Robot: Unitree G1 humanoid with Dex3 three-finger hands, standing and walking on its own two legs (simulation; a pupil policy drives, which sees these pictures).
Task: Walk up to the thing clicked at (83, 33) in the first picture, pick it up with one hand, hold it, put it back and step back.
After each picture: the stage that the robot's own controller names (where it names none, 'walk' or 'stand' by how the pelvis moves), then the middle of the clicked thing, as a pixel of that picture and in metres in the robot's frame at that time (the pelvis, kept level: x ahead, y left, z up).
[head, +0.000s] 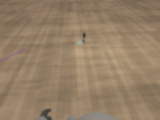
stand; (84, 37) +1.94 +0.17 -0.65
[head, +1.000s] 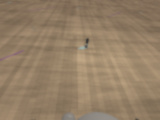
walk; (86, 43) +1.80 +0.07 -0.63
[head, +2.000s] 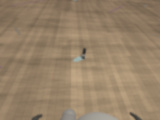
walk; (83, 53) +1.21 +0.08 -0.64
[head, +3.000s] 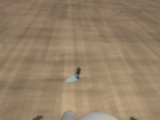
walk; (78, 73) +0.78 +0.12 -0.64
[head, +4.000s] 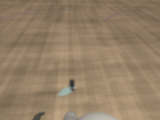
walk; (72, 85) +0.56 +0.19 -0.64
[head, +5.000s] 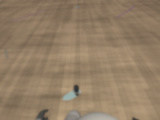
stand; (76, 90) +0.46 +0.17 -0.64
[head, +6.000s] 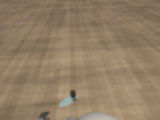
stand; (73, 95) +0.43 +0.19 -0.65
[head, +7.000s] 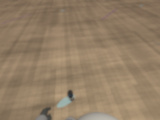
stand; (70, 95) +0.41 +0.22 -0.65
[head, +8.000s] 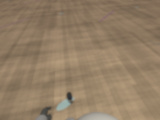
stand; (70, 98) +0.40 +0.23 -0.65
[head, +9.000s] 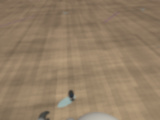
stand; (71, 96) +0.43 +0.21 -0.66
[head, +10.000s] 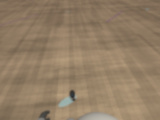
stand; (72, 95) +0.42 +0.19 -0.66
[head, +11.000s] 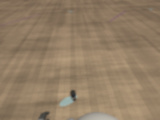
stand; (73, 95) +0.42 +0.19 -0.66
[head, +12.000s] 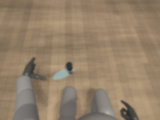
go down; (69, 68) +0.49 +0.17 -0.44
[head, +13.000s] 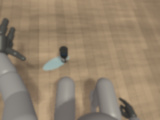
go down; (64, 55) +0.52 +0.20 -0.28
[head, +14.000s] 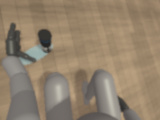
close in; (46, 43) +0.51 +0.23 -0.20
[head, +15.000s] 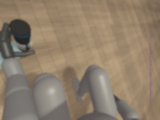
close; (23, 39) +0.50 +0.27 -0.17
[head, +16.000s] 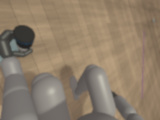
lift; (24, 42) +0.47 +0.25 -0.18
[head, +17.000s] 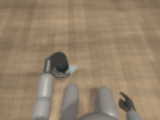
lift; (62, 67) +0.35 +0.18 +0.02
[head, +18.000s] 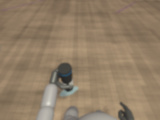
hold; (67, 79) +0.29 +0.16 +0.04
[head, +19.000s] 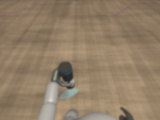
hold; (68, 77) +0.31 +0.15 +0.04
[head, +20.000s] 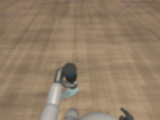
crouch; (71, 78) +0.30 +0.13 +0.05
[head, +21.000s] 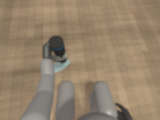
crouch; (60, 52) +0.46 +0.18 -0.03
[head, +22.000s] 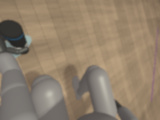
lower; (18, 41) +0.48 +0.27 -0.18
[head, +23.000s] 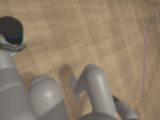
lower; (14, 38) +0.49 +0.27 -0.18
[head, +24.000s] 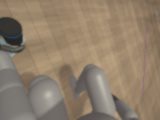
lower; (14, 39) +0.48 +0.28 -0.18
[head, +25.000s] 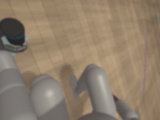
lower; (16, 39) +0.48 +0.27 -0.18
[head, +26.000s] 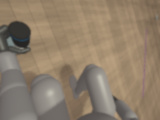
loosen; (21, 41) +0.48 +0.25 -0.19
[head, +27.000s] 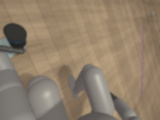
withdraw; (17, 42) +0.48 +0.25 -0.19
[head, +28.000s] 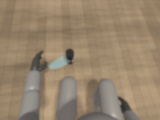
walk; (70, 57) +0.51 +0.17 -0.30
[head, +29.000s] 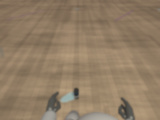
stand; (76, 94) +0.43 +0.13 -0.59
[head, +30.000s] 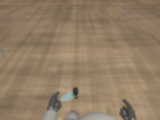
stand; (75, 93) +0.44 +0.15 -0.60
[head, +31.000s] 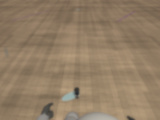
stand; (77, 93) +0.45 +0.14 -0.62
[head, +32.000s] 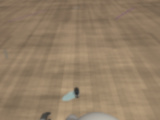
walk; (76, 93) +0.44 +0.16 -0.65
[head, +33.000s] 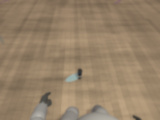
walk; (79, 74) +0.61 +0.11 -0.63
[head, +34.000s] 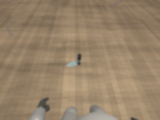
walk; (79, 59) +0.94 +0.14 -0.64
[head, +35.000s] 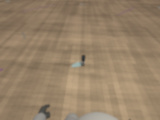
stand; (83, 60) +1.05 +0.12 -0.65
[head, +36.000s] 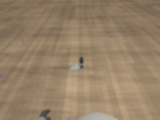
stand; (81, 62) +1.05 +0.15 -0.66
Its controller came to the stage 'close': yes
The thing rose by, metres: 0.69
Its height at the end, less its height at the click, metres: +0.00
